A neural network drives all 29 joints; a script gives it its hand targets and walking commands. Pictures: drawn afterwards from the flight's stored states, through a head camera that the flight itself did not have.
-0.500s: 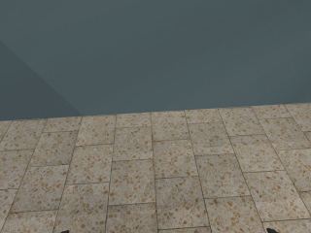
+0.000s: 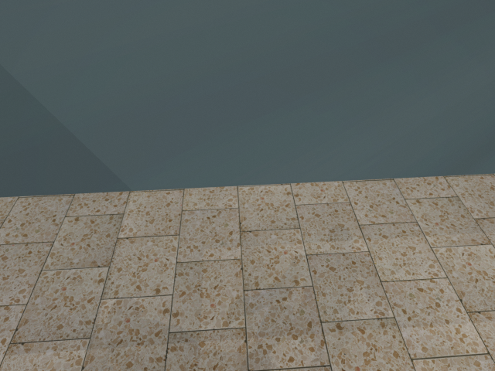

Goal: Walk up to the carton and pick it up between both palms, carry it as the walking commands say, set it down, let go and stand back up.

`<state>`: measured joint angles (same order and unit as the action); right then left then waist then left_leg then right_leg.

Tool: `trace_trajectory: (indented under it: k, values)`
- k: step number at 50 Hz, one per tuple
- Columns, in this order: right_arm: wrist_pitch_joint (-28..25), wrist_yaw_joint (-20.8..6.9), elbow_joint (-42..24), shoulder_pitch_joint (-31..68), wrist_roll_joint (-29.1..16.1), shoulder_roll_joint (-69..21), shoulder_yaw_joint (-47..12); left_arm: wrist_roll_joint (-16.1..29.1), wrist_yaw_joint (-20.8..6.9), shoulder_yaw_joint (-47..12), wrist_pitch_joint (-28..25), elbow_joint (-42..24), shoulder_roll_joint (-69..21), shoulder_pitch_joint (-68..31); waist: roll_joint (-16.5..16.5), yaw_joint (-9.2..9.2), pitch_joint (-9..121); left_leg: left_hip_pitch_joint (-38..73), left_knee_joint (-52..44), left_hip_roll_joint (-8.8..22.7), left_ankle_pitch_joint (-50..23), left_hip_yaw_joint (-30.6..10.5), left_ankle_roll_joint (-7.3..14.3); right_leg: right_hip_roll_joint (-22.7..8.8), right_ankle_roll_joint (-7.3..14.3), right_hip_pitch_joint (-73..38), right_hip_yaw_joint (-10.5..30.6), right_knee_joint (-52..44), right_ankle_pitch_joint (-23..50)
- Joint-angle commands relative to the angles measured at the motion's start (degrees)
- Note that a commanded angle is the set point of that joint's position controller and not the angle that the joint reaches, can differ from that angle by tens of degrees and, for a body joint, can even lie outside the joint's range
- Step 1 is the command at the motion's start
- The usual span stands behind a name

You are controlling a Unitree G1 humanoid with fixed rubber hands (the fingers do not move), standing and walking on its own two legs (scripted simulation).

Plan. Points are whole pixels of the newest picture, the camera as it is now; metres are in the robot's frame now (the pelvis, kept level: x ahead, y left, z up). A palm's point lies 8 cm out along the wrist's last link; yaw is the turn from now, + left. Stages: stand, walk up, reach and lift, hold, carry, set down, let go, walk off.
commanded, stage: stand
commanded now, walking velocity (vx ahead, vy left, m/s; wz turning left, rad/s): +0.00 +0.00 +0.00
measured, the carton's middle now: out of the picture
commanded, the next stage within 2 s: walk up in 0.48 s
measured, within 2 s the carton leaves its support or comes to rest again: neither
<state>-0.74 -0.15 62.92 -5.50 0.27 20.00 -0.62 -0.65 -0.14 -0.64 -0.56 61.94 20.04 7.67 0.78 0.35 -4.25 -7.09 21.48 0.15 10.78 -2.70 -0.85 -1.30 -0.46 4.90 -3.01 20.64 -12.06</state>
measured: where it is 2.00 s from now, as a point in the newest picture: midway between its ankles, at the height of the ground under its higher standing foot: outside the picture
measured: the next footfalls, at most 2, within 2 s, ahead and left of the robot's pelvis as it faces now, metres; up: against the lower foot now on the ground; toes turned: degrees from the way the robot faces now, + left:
right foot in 0.98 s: +0.09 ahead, -0.27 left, +0.00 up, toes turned -23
left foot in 1.18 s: +0.18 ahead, -0.04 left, +0.00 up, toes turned -24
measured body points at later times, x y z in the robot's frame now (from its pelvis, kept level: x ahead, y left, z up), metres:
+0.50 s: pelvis +0.01 -0.01 +0.00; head +0.03 -0.01 +0.45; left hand +0.09 +0.30 -0.13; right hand +0.09 -0.31 -0.13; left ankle +0.01 +0.13 -0.75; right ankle -0.01 -0.12 -0.75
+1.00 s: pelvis +0.04 -0.08 -0.03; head +0.06 -0.09 +0.42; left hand +0.28 +0.21 -0.10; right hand +0.02 -0.46 -0.11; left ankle +0.01 +0.13 -0.74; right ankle +0.05 -0.25 -0.75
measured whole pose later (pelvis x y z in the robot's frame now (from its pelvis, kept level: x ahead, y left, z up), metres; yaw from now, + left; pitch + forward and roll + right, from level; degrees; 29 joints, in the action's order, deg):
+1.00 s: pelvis +0.04 -0.08 -0.03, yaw -19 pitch +0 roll +1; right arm -3.3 -0.2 54.5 -8.0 1.3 29.2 7.1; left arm -3.5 -11.2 7.2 2.8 47.8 28.6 7.9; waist 0.3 0.1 -2.2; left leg -7.3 34.0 13.1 24.0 14.5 -4.1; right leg -7.1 0.4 24.7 -1.1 37.4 -12.4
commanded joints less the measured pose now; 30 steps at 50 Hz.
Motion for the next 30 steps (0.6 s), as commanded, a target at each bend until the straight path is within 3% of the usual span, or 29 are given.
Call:
trace_trajectory:
  k: [1, 2, 3, 4, 5, 6, 7, 8, 9, 11, 12, 13, 14, 15, 16, 17, 18, 19, 20, 21, 22, 23, 24, 26, 27, 28, 29, 30]
  values:
    - [-0.4, 0.5, -2.2, 0.9, 0.1, 12.4, 2.6, -0.3, 0.5, 2.5, -1.3, -2.0, 11.7, -0.5, -2.6, -0.06, 0.8, -2.4, -5.6, 5.7, 1.6, -5.8, 2.4, -7.1, 2.7, 2.6, 7.5, -5.4, -3.3]
    - [-0.3, 0.6, -3.2, 1.7, 0.0, 10.9, 2.3, -0.3, 0.2, 2.7, -1.5, -2.2, 13.5, -0.3, -3.7, -0.37, 2.2, -1.5, -5.4, 5.9, 1.9, -6.0, 3.0, -6.5, 2.0, 1.8, 6.4, -6.1, -2.8]
    - [-0.5, 0.7, -3.5, 1.4, -0.1, 10.7, 2.0, 0.3, 0.1, 2.3, -1.7, -2.3, 11.3, -1.1, -0.9, 0.58, 4.5, -3.1, -5.6, 6.6, 1.3, -6.6, 3.2, -6.8, 2.0, 0.7, 6.8, -4.5, -3.4]
    - [-0.9, 0.5, -3.7, 2.2, -0.1, 10.2, 2.0, 0.4, 0.5, 2.6, -1.7, -2.3, 11.9, -0.8, -3.6, -0.07, 0.6, -2.8, -5.7, 6.5, 0.9, -6.6, 3.0, -6.6, 2.3, 2.8, 7.3, -6.4, -3.1]
    - [-1.5, 0.6, -4.5, 1.9, -0.1, 11.1, 2.2, -0.7, 0.4, 2.0, -1.1, -1.8, 9.8, -3.3, -3.5, -1.05, 0.8, -3.8, -6.1, 6.2, -0.1, -6.5, 3.0, -6.2, 2.4, 1.4, 6.1, -5.1, -1.2]
    - [-1.3, 0.5, -3.4, 1.5, -0.4, 11.9, 2.5, -0.2, 0.1, 2.8, -1.0, -2.5, 12.1, -1.2, -2.7, -0.06, 4.2, -3.3, -4.9, 6.5, -1.2, -6.5, 3.0, -6.4, 2.5, -1.0, 5.8, -5.1, 1.3]
    - [-1.3, 0.6, -4.1, 0.9, -0.2, 10.9, 2.1, -0.3, 0.3, 2.3, -1.0, -2.8, 12.0, -2.3, 0.6, -0.70, 2.2, -2.4, -5.5, 6.2, -3.8, -6.2, 2.6, -6.0, 2.0, 1.2, 5.2, -4.3, 1.3]
    - [-1.2, 0.6, -3.7, 4.4, 0.1, 12.3, 2.2, 0.3, 0.3, 2.2, -1.2, -2.7, 9.8, -2.3, -4.8, 0.74, 3.8, -2.1, -5.4, 5.9, -4.8, -5.2, 2.9, -6.7, 1.7, 0.7, 6.8, -5.5, 2.9]
    - [-1.4, 0.6, -3.1, 0.8, 0.6, 14.1, 3.2, 0.0, 0.6, 3.2, -1.1, -2.5, 13.0, -1.0, -2.0, 0.63, 6.3, -0.1, -3.4, 6.2, -7.5, -4.4, 2.6, -7.2, 2.5, -1.4, 5.3, -4.6, 5.8]
    - [-0.9, 0.4, -2.5, 1.3, 0.0, 13.0, 2.4, 0.7, 0.4, 2.3, -1.5, -2.3, 11.2, -2.9, 0.7, -0.77, 2.6, -0.7, -4.5, 6.6, -7.1, -5.9, 3.0, -6.7, 1.7, 1.7, 6.2, -4.5, 3.6]
    - [-0.9, 0.5, -4.0, 1.2, 0.2, 12.7, 2.5, 0.6, 0.1, 2.9, -1.3, -2.5, 12.7, -2.6, 2.0, -0.29, 6.4, 1.3, -2.3, 6.6, -7.7, -5.0, 2.6, -6.3, 1.3, -0.3, 5.4, -5.7, 4.3]
    - [-0.8, 0.7, -3.5, -0.7, -0.3, 12.1, 2.8, 0.6, 0.5, 2.9, -1.2, -1.5, 14.1, -0.9, 1.0, -1.07, 5.2, 1.5, -3.8, 6.2, -10.5, -5.4, 2.3, -6.0, 1.7, 0.9, 5.1, -4.6, 4.3]
    - [-1.0, 1.0, -2.9, 1.3, -0.4, 13.1, 2.4, 0.5, 0.1, 2.6, -1.1, -2.4, 10.9, -2.5, 1.5, -0.17, 4.5, 0.1, -3.7, 6.3, -11.0, -5.0, 2.2, -6.8, 1.5, -0.3, 5.2, -4.9, 7.4]
    - [-1.1, 1.0, -2.7, 1.1, -0.3, 12.7, 2.6, -0.3, 0.5, 3.0, -0.9, -2.0, 13.0, -2.4, 0.9, -0.75, 7.7, 1.8, -3.5, 6.3, -10.5, -5.0, 2.0, -6.3, 1.1, -2.2, 5.1, -4.2, 9.6]
    - [-1.2, 1.1, -2.3, 0.5, -0.1, 14.0, 2.8, 0.3, 0.9, 3.2, -1.2, -2.0, 11.8, -1.3, 1.8, 0.42, 6.4, -0.2, -2.6, 6.9, -8.5, -5.3, 3.1, -6.7, 1.5, -2.6, 5.0, -4.4, 7.6]
    - [-0.7, 0.8, -2.9, 0.7, 0.2, 12.5, 2.3, 0.6, 0.6, 3.0, -1.2, -1.8, 13.1, -2.7, 1.5, 0.10, 3.8, 0.4, -4.1, 5.9, -10.6, -4.5, 2.8, -6.6, 1.5, -0.1, 5.8, -3.2, 8.5]
    - [-0.2, 0.6, -2.4, 1.2, 0.2, 14.0, 2.2, 0.3, 0.5, 3.5, -0.9, -2.1, 13.9, -2.7, -1.5, 0.02, 3.0, 0.8, -4.1, 5.5, -11.1, -3.5, 2.1, -6.8, 1.0, 0.9, 4.9, -3.2, 10.9]
    - [-0.7, 0.8, -2.5, -1.0, -0.3, 13.1, 2.8, 0.8, 0.4, 2.4, -1.2, -2.0, 11.0, 0.2, 0.5, 0.29, 7.4, 2.3, -3.2, 6.0, -12.2, -4.3, 2.6, -6.9, 1.6, -1.6, 5.2, -4.2, 10.8]
    - [-0.9, 0.7, -3.0, 0.2, -0.1, 10.6, 1.7, 0.4, 0.7, 2.6, -1.2, -2.0, 12.8, -1.7, -0.2, -0.76, 7.7, 2.0, -4.1, 6.0, -10.5, -5.0, 2.5, -6.9, 1.3, -2.0, 4.9, -3.3, 9.5]
    - [-0.7, 1.0, -3.1, 2.9, -0.3, 13.7, 2.2, 0.7, 0.5, 3.5, -0.7, -2.2, 12.9, -0.8, -4.0, 0.30, 6.1, 0.9, -2.7, 5.9, -10.7, -2.9, 2.1, -6.2, 1.3, -1.2, 5.3, -4.5, 9.9]
    - [-0.6, 1.0, -3.4, 1.5, -0.5, 11.5, 2.0, -0.5, 0.9, 3.3, -0.6, -1.8, 12.8, -2.0, -1.9, -1.99, 6.3, 2.4, -2.9, 6.3, -12.7, -3.6, 1.9, -6.3, 1.1, -0.5, 4.3, -3.3, 12.4]
    - [-0.7, 0.9, -3.3, 2.8, -0.2, 11.9, 1.7, 0.5, 0.8, 2.6, -0.2, -2.8, 12.1, -3.6, -4.1, -0.50, 4.7, -1.0, -3.2, 5.7, -11.7, -3.9, 1.3, -5.8, 1.1, -2.4, 4.2, -3.7, 10.1]
    - [-0.6, 1.1, -3.1, 1.4, -0.3, 9.9, 1.5, 0.0, 0.7, 2.6, -1.1, -2.1, 12.1, -2.0, -1.0, -0.44, 5.1, 1.2, -4.0, 6.3, -12.2, -3.9, 2.1, -6.7, 1.5, 0.1, 4.6, -2.4, 9.0]
    - [-0.3, 0.5, -2.7, 2.3, -0.3, 10.9, 1.8, 0.6, 0.8, 2.8, -1.0, -1.9, 13.0, -2.2, 0.5, -1.33, 3.6, 1.2, -4.7, 6.3, -10.7, -5.4, 2.0, -5.7, 1.4, 1.1, 4.0, -3.4, 8.6]
    - [-0.4, 0.7, -3.0, 2.1, 0.1, 10.5, 1.3, 0.5, 0.8, 3.5, -1.2, -1.8, 13.3, -3.1, -0.7, 0.07, 4.1, -1.1, -3.5, 6.8, -10.6, -4.3, 2.2, -6.6, 1.3, -1.6, 5.6, -4.7, 7.3]
    - [-0.4, 0.9, -3.4, 3.5, 0.1, 13.6, 2.2, 0.1, 0.5, 2.4, -1.0, -1.9, 10.7, -2.6, -3.9, 0.03, 2.9, -0.8, -4.2, 5.8, -8.9, -4.3, 2.7, -7.0, 1.9, -0.3, 5.7, -4.9, 7.1]
    - [-0.5, 0.9, -2.2, 1.9, 0.1, 11.1, 2.4, 0.3, 0.5, 3.6, -1.0, -2.5, 12.9, -2.1, -0.2, 0.38, 5.7, 1.7, -4.0, 5.9, -10.3, -3.4, 1.9, -7.0, 1.8, -0.9, 5.7, -3.7, 9.0]
    - [-0.4, 1.0, -3.2, 2.3, -0.3, 11.5, 1.5, 0.3, 0.7, 2.8, -0.8, -2.3, 12.2, -1.3, 0.1, -0.02, 6.3, 1.6, -3.9, 6.8, -12.2, -4.3, 2.5, -6.7, 1.7, -2.3, 5.3, -3.8, 11.3]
